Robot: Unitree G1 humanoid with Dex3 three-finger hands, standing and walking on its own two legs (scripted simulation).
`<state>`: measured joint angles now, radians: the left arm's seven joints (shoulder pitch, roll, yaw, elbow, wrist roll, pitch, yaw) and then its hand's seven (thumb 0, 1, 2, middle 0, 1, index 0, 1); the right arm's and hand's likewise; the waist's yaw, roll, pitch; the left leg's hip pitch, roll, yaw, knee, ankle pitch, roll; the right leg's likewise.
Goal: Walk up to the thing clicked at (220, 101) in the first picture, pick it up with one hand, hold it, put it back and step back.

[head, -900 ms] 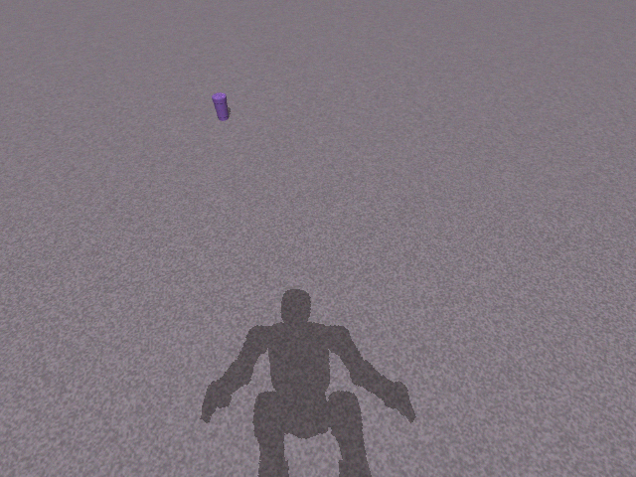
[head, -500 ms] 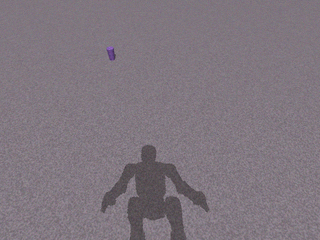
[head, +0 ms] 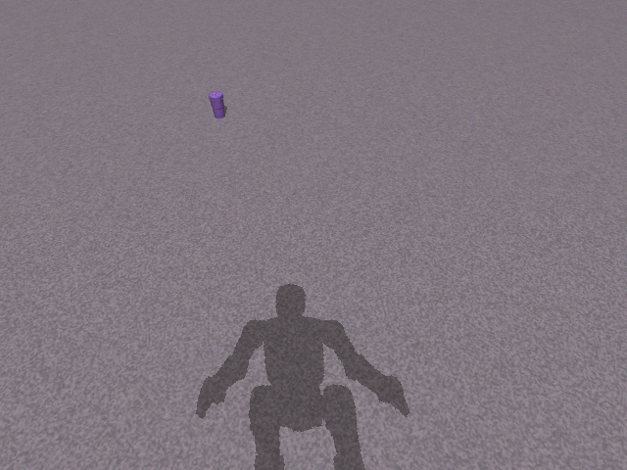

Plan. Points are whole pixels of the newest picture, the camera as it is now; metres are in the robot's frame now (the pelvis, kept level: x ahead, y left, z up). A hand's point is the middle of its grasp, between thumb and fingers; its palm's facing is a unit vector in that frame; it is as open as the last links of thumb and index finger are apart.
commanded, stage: stand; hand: left
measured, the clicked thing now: (217, 105) +2.17 +0.59 -0.71
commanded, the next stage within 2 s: walk up in 0.22 s
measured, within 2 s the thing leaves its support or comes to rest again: neither
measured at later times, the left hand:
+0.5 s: hand out of the picture +0.06 +0.32 -0.15, palm faces +0.09 -0.91 -0.41, open 7.4 cm
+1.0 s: hand (98, 336) +0.37 +0.39 -0.14, palm faces +0.07 -0.93 -0.35, open 7.4 cm
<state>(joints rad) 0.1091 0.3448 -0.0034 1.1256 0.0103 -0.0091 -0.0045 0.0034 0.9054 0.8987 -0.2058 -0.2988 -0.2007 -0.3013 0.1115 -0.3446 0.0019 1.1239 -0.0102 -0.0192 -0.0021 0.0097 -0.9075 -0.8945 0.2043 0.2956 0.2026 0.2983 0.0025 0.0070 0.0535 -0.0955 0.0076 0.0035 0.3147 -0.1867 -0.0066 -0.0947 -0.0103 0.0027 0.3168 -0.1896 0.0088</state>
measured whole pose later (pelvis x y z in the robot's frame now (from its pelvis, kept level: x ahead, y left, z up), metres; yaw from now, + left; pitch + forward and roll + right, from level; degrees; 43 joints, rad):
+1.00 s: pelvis +0.30 +0.10 -0.01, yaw +9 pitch -2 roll +2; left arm 0.16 0.45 0.05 0.96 0.01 -0.04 -0.13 0.01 0.91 0.90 -0.21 -0.30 -0.20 -0.30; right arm 0.35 -0.41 -0.07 0.95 0.00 -0.10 0.08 0.01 -0.90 -0.89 0.21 0.30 0.21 0.30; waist -0.04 -0.03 0.03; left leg 0.04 0.00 0.07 0.33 -0.33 0.00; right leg -0.56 -0.15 -0.02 0.66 -0.08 0.00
